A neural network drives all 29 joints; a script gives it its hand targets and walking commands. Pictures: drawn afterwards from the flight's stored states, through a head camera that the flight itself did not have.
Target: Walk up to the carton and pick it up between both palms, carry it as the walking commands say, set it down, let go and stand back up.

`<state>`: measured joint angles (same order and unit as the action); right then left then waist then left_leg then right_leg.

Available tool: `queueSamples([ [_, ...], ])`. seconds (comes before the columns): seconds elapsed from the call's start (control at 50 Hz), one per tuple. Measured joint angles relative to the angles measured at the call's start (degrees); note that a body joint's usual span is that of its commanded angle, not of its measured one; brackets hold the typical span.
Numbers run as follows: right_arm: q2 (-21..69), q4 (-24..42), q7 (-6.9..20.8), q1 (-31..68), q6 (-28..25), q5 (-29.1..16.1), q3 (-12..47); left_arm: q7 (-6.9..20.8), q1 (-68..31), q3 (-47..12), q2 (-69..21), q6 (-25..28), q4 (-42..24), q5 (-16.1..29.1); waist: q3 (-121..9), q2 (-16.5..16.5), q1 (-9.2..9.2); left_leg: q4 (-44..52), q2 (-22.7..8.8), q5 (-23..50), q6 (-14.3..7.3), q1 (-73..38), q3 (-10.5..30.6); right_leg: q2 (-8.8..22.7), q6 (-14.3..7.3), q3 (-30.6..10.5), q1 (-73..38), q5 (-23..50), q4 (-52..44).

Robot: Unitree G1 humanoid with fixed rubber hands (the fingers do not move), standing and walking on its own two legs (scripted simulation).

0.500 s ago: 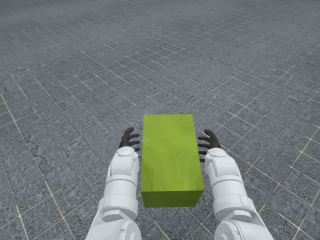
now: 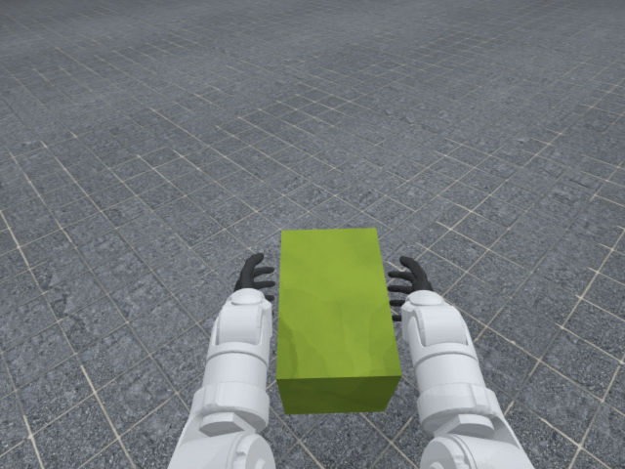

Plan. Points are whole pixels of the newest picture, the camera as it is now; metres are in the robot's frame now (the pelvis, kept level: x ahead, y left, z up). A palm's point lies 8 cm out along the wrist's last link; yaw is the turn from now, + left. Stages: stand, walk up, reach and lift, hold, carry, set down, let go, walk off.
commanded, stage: reach and lift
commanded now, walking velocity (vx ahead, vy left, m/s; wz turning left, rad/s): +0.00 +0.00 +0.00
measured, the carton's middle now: (331, 319) +0.36 +0.00 -0.04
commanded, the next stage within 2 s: hold in 0.64 s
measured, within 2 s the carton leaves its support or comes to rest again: neither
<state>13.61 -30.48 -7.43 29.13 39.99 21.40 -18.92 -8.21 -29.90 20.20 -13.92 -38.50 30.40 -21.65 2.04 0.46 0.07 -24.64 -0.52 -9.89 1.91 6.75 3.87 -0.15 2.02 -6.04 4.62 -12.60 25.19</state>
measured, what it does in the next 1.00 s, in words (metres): stands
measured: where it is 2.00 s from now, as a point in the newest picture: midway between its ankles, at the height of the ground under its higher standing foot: outside the picture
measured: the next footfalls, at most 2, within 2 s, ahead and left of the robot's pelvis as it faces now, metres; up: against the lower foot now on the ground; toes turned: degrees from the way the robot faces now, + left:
none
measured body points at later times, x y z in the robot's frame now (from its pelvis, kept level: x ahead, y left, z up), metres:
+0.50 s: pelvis -0.01 +0.00 +0.00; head -0.06 +0.01 +0.44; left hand +0.32 +0.12 +0.05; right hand +0.32 -0.12 +0.05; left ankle +0.05 +0.14 -0.74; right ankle +0.03 -0.14 -0.74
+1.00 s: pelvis -0.01 +0.00 +0.00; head -0.08 +0.01 +0.44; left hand +0.31 +0.12 +0.05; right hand +0.31 -0.12 +0.05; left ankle +0.05 +0.14 -0.74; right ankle +0.03 -0.14 -0.74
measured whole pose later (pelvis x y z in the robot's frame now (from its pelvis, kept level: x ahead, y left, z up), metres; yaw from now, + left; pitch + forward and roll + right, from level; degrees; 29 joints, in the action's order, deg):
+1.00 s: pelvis -0.01 +0.00 +0.00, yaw +1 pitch -10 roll +0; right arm 13.2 -30.8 -6.9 28.0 41.3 21.0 -18.5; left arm -7.6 -28.3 18.6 -13.3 -40.5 30.5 -20.9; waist 1.0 0.8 -0.1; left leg -26.7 -0.1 -10.0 1.9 7.0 4.4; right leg 0.0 2.1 -5.7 4.8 -13.1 27.6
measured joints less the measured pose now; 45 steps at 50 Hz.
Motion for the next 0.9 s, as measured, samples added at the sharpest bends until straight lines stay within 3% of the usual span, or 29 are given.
queueSamples([
  [0.9, -0.3, -0.4, 0.5, -0.9, 1.2, -0.3, 0.2, 0.6, 1.5, -1.4, 0.5, -1.8, 0.2, 0.7, -0.8, 0.4, -0.13, -2.0, 0.4, 0.0, 0.0, 0.2, 0.5, 0.1, 0.1, 0.4, 0.2, -0.4, 2.4],
])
